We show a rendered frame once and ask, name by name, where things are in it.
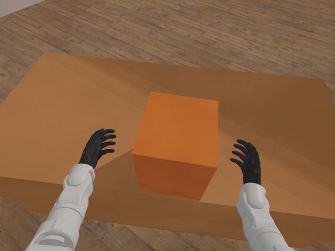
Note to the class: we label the pedestal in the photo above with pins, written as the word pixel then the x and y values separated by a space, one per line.
pixel 48 118

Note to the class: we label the left robot hand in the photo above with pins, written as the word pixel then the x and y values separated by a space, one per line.
pixel 93 150

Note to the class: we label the carton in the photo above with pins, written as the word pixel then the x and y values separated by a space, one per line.
pixel 176 148

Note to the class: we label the right robot hand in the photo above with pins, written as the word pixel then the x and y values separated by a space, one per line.
pixel 251 163

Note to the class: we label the robot right forearm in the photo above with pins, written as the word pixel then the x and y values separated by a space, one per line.
pixel 258 226

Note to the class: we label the robot left forearm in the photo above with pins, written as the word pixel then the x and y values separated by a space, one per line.
pixel 63 223

